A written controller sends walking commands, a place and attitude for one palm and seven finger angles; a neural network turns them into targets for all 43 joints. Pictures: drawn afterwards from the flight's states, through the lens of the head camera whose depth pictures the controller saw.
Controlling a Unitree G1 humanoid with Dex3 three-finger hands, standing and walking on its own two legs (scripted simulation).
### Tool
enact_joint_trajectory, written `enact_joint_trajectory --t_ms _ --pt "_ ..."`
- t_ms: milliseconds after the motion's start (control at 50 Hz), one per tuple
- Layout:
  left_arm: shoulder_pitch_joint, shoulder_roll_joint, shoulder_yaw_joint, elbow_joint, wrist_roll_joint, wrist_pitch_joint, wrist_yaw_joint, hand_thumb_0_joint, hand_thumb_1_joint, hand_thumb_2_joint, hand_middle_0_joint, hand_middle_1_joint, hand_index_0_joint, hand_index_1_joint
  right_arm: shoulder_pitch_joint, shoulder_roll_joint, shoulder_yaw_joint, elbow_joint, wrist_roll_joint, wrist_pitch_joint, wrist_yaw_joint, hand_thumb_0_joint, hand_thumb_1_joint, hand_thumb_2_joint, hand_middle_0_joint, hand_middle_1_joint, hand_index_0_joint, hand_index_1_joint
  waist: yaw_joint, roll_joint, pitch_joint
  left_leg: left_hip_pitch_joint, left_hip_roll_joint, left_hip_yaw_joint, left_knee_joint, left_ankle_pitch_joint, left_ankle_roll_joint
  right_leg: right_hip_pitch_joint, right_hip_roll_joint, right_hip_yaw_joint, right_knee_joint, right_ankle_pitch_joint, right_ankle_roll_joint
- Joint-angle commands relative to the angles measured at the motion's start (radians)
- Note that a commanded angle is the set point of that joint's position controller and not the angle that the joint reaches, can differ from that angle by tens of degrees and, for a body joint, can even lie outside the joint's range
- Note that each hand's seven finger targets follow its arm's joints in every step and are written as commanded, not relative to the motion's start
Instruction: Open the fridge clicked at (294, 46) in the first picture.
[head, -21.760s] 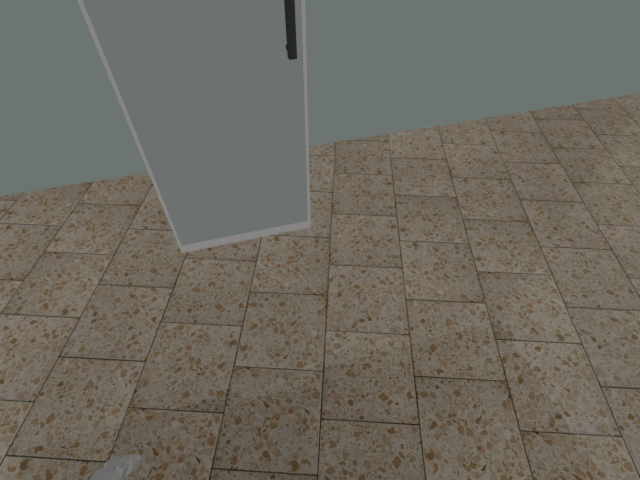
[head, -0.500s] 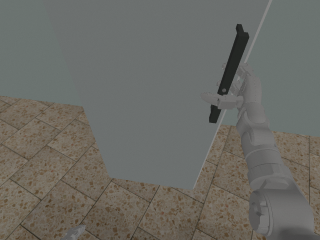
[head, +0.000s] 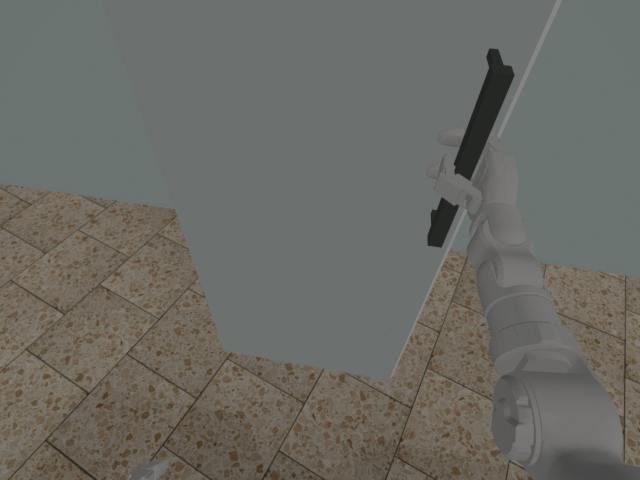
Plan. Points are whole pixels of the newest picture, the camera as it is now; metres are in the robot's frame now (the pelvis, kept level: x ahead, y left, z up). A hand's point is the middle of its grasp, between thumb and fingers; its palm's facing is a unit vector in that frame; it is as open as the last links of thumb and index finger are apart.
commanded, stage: grip the handle and tug to test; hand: right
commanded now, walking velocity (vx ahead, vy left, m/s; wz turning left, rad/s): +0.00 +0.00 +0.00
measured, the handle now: (460, 162) +0.50 -0.12 +0.16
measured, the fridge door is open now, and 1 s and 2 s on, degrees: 0 0 28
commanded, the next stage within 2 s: pull the door a little, standing still in 0.60 s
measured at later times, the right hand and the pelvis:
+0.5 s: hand (442, 180) +0.45 -0.09 +0.16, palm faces +0.05 +1.00 +0.03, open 5.2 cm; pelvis +0.01 +0.00 +0.00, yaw +2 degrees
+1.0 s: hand (444, 184) +0.44 -0.09 +0.17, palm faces +0.06 +1.00 +0.01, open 5.5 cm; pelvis +0.05 +0.01 +0.01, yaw +1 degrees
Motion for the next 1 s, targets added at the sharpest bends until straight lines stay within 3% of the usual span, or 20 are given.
enact_joint_trajectory --t_ms 0,60,140,220,260,360,420,440,500,520,620,680,720,740,760,800,820,860,920,980 --pt "-0.022 0.122 0.043 -0.126 -0.005 -0.039 0.007 0.000 0.900 0.900 -0.200 -0.300 -0.200 -0.300 -0.479 -0.187 -0.040 -0.260 -0.008 -0.070 -0.022 0.000 -0.900 -0.900 0.450 1.400 0.450 1.400 -0.025 0.046 -0.325 0.044 -0.024 -0.033 -0.061 0.337 0.001 0.201 0.049 0.043 -0.027 0.201 -0.040" --pt "-0.014 0.130 0.045 -0.125 -0.004 -0.039 0.005 0.000 0.900 0.900 -0.200 -0.300 -0.200 -0.300 -0.490 -0.202 -0.050 -0.258 -0.004 -0.069 -0.025 0.000 -0.900 -0.900 0.450 1.400 0.450 1.400 -0.018 0.088 -0.310 0.047 -0.025 -0.035 -0.069 0.329 -0.003 0.189 0.048 0.044 -0.031 0.184 -0.044" --pt "-0.020 0.130 0.044 -0.129 -0.005 -0.035 0.012 0.000 0.900 0.900 -0.200 -0.300 -0.200 -0.300 -0.502 -0.220 -0.058 -0.260 -0.002 -0.067 -0.018 0.000 -0.900 -0.900 0.450 1.400 0.450 1.400 -0.019 0.078 -0.312 0.059 -0.022 -0.041 -0.074 0.319 -0.005 0.182 0.050 0.040 -0.036 0.167 -0.046" --pt "-0.025 0.130 0.046 -0.135 -0.005 -0.030 0.012 0.000 0.900 0.900 -0.200 -0.300 -0.200 -0.300 -0.433 -0.234 -0.080 -0.260 0.001 -0.063 -0.013 0.000 -0.900 -0.900 0.450 1.400 0.450 1.400 -0.038 0.077 -0.327 0.087 -0.021 -0.040 -0.075 0.338 -0.001 0.186 0.051 0.035 -0.035 0.188 -0.045" --pt "-0.035 0.125 0.045 -0.146 -0.009 -0.034 0.008 0.000 0.900 0.900 -0.200 -0.300 -0.200 -0.300 -0.413 -0.190 -0.048 -0.306 0.005 -0.063 -0.007 0.000 -0.900 -0.900 0.450 1.400 0.450 1.400 -0.042 0.046 -0.344 0.084 -0.024 -0.037 -0.066 0.366 0.002 0.208 0.052 0.034 -0.034 0.213 -0.043" --pt "-0.051 0.125 0.048 -0.165 -0.010 -0.035 0.000 0.000 0.900 0.900 -0.200 -0.300 -0.200 -0.300 -0.321 -0.150 -0.028 -0.373 0.013 -0.048 -0.008 0.000 -0.900 -0.900 0.450 1.400 0.450 1.400 -0.056 0.067 -0.339 0.106 -0.027 -0.029 -0.062 0.418 0.003 0.222 0.049 0.027 -0.037 0.259 -0.042" --pt "-0.057 0.132 0.052 -0.179 -0.006 -0.034 -0.002 0.000 0.900 0.900 -0.200 -0.300 -0.200 -0.300 -0.241 -0.179 -0.058 -0.432 0.016 -0.034 -0.007 0.000 -0.900 -0.900 0.450 1.400 0.450 1.400 -0.077 0.102 -0.366 0.157 -0.025 -0.030 -0.060 0.467 0.002 0.225 0.048 0.022 -0.041 0.299 -0.045" --pt "-0.068 0.127 0.053 -0.186 -0.008 -0.033 -0.003 0.000 0.900 0.900 -0.200 -0.300 -0.200 -0.300 -0.219 -0.181 -0.064 -0.474 0.017 -0.030 -0.006 0.000 -0.900 -0.900 0.450 1.400 0.450 1.400 -0.084 0.075 -0.383 0.170 -0.025 -0.032 -0.051 0.512 0.004 0.241 0.049 0.016 -0.040 0.334 -0.045" --pt "-0.087 0.119 0.052 -0.198 -0.010 -0.030 -0.009 0.000 0.900 0.900 -0.200 -0.300 -0.200 -0.300 -0.162 -0.141 -0.033 -0.554 0.020 -0.001 0.002 0.000 -0.900 -0.900 0.450 1.400 0.450 1.400 -0.087 0.052 -0.370 0.180 -0.025 -0.027 -0.049 0.565 0.004 0.259 0.049 0.009 -0.038 0.379 -0.041" --pt "-0.087 0.122 0.053 -0.207 -0.008 -0.028 -0.011 0.000 0.900 0.900 -0.200 -0.300 -0.200 -0.300 -0.106 -0.150 -0.049 -0.567 0.024 0.007 -0.001 0.000 -0.900 -0.900 0.450 1.400 0.450 1.400 -0.099 0.079 -0.372 0.204 -0.023 -0.025 -0.050 0.578 0.003 0.253 0.048 0.008 -0.038 0.393 -0.043" --pt "-0.117 0.115 0.049 -0.232 -0.008 -0.008 -0.016 0.000 0.900 0.900 -0.200 -0.300 -0.200 -0.300 0.006 -0.134 -0.033 -0.707 0.026 0.070 0.004 0.000 -0.900 -0.900 0.450 1.400 0.450 1.400 -0.110 0.054 -0.363 0.248 -0.017 -0.023 -0.045 0.694 0.002 0.280 0.048 -0.001 -0.040 0.492 -0.040" --pt "-0.134 0.112 0.048 -0.245 -0.007 0.008 -0.013 0.000 0.900 0.900 -0.200 -0.300 -0.200 -0.300 0.070 -0.171 -0.080 -0.777 0.035 0.117 0.005 0.000 -0.900 -0.900 0.450 1.400 0.450 1.400 -0.117 0.078 -0.367 0.274 -0.011 -0.026 -0.042 0.793 -0.007 0.288 0.048 -0.003 -0.039 0.535 -0.040" --pt "-0.128 0.116 0.046 -0.225 -0.007 0.019 -0.004 0.000 0.900 0.900 -0.200 -0.300 -0.200 -0.300 -0.063 -0.116 -0.005 -0.741 0.031 0.151 0.003 0.000 -0.900 -0.900 0.450 1.400 0.450 1.400 -0.072 0.097 -0.321 0.234 -0.011 -0.023 -0.058 0.753 -0.009 0.291 0.048 0.000 -0.037 0.504 -0.042" --pt "-0.131 0.112 0.044 -0.217 -0.008 0.020 -0.001 0.000 0.900 0.900 -0.200 -0.300 -0.200 -0.300 -0.141 -0.089 0.028 -0.750 0.028 0.164 -0.003 0.000 -0.900 -0.900 0.450 1.400 0.450 1.400 -0.053 0.068 -0.291 0.189 -0.016 -0.023 -0.065 0.708 -0.008 0.296 0.046 0.008 -0.035 0.485 -0.041" --pt "-0.131 0.107 0.047 -0.216 -0.007 0.019 -0.002 0.000 0.900 0.900 -0.200 -0.300 -0.200 -0.300 -0.134 -0.049 0.056 -0.754 0.026 0.178 -0.008 0.000 -0.900 -0.900 0.450 1.400 0.450 1.400 -0.053 0.037 -0.301 0.169 -0.019 -0.021 -0.064 0.683 -0.004 0.321 0.047 0.013 -0.029 0.496 -0.041" --pt "-0.133 0.107 0.046 -0.220 -0.001 0.024 -0.003 0.000 0.900 0.900 -0.200 -0.300 -0.200 -0.300 -0.065 -0.054 0.038 -0.770 0.021 0.197 -0.019 0.000 -0.900 -0.900 0.450 1.400 0.450 1.400 -0.073 0.013 -0.338 0.183 -0.018 -0.017 -0.056 0.696 0.002 0.342 0.047 0.019 -0.022 0.548 -0.037" --pt "-0.133 0.110 0.046 -0.224 0.001 0.028 -0.004 0.000 0.900 0.900 -0.200 -0.300 -0.200 -0.300 -0.036 -0.060 0.037 -0.776 0.021 0.202 -0.023 0.000 -0.900 -0.900 0.450 1.400 0.450 1.400 -0.079 0.050 -0.353 0.210 -0.015 -0.016 -0.053 0.727 0.000 0.342 0.049 0.018 -0.020 0.564 -0.038" --pt "-0.142 0.103 0.043 -0.237 0.005 0.033 -0.006 0.000 0.900 0.900 -0.200 -0.300 -0.200 -0.300 0.020 -0.033 0.056 -0.814 0.023 0.210 -0.019 0.000 -0.900 -0.900 0.450 1.400 0.450 1.400 -0.087 0.050 -0.386 0.246 -0.005 -0.014 -0.033 0.815 -0.006 0.336 0.056 0.020 -0.015 0.602 -0.038" --pt "-0.161 0.103 0.040 -0.257 0.009 0.039 -0.008 0.000 0.900 0.900 -0.200 -0.300 -0.200 -0.300 0.118 -0.025 0.064 -0.850 0.033 0.210 -0.007 0.000 -0.900 -0.900 0.450 1.400 0.450 1.400 -0.098 0.119 -0.392 0.283 0.002 -0.011 -0.036 0.838 -0.010 0.323 0.056 0.023 -0.024 0.580 -0.038" --pt "-0.192 0.091 0.032 -0.280 0.005 0.041 -0.014 0.000 0.900 0.900 -0.200 -0.300 -0.200 -0.300 0.192 -0.009 0.082 -0.934 0.039 0.204 0.006 0.000 -0.900 -0.900 0.450 1.400 0.450 1.400 -0.106 0.088 -0.358 0.264 -0.003 -0.011 -0.047 0.775 -0.004 0.327 0.053 0.028 -0.040 0.554 -0.038"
